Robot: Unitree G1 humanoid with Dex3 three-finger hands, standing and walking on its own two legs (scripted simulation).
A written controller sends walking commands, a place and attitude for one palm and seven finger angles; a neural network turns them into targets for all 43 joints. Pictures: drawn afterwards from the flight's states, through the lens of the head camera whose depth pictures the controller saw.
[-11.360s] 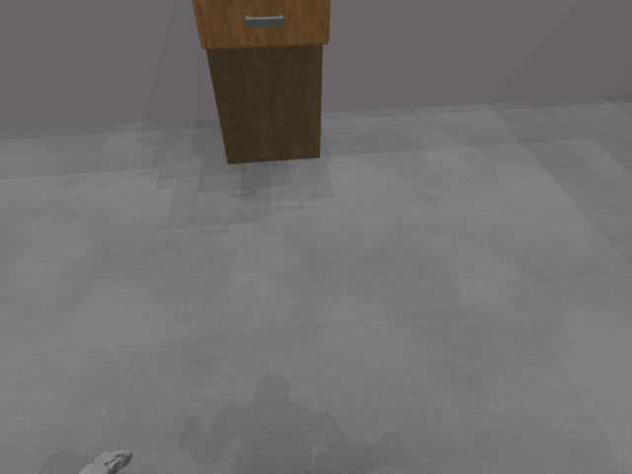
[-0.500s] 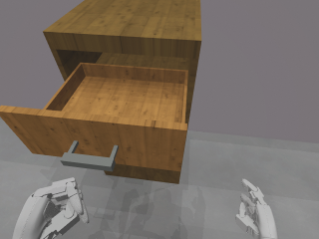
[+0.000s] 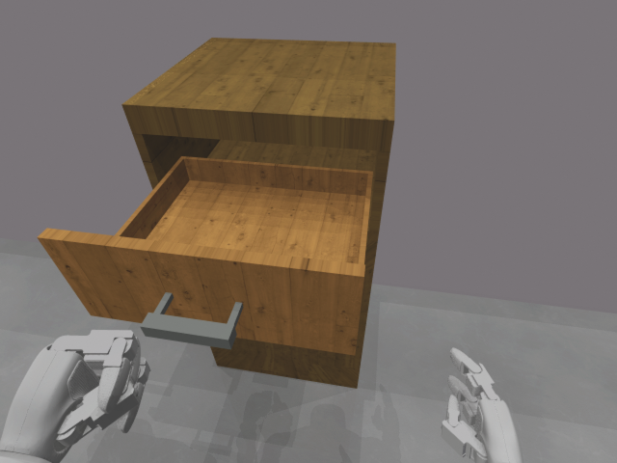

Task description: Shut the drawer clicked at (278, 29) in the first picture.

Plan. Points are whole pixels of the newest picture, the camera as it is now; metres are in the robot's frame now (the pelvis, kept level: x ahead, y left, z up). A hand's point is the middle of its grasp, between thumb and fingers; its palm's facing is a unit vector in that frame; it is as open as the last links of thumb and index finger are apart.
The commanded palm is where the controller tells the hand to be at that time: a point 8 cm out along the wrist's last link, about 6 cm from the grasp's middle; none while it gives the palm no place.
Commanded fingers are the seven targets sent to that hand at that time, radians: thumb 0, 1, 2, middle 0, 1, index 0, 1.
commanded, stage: raise the hand and make a fist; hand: left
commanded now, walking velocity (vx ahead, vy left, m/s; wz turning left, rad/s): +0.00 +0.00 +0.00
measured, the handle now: (195, 317) +0.29 +0.20 +0.05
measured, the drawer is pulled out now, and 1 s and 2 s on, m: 0.29 0.29 0.29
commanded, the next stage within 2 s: bring the fist close to the handle in 0.28 s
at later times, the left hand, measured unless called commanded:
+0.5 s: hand (148, 398) +0.14 +0.18 +0.13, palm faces +0.02 -0.99 -0.14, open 3.3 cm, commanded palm +0.08 +0.22 +0.14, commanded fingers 0.00 0.90 0.90 -1.40 -1.60 -1.40 -1.60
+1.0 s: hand (184, 394) +0.17 +0.16 +0.09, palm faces +0.01 -1.00 -0.09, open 3.3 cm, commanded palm +0.12 +0.22 +0.09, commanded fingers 0.00 0.90 0.90 -1.40 -1.60 -1.40 -1.60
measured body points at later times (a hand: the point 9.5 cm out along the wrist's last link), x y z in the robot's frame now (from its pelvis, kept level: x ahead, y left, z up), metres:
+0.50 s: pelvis -0.01 -0.01 +0.00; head -0.03 -0.04 +0.45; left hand +0.13 +0.23 +0.14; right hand +0.19 -0.22 -0.04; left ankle -0.04 +0.12 -0.72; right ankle +0.02 -0.12 -0.72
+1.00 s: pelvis -0.01 -0.01 -0.01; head +0.00 -0.03 +0.44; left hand +0.16 +0.22 +0.10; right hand +0.18 -0.23 -0.07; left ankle -0.04 +0.12 -0.72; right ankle +0.02 -0.12 -0.72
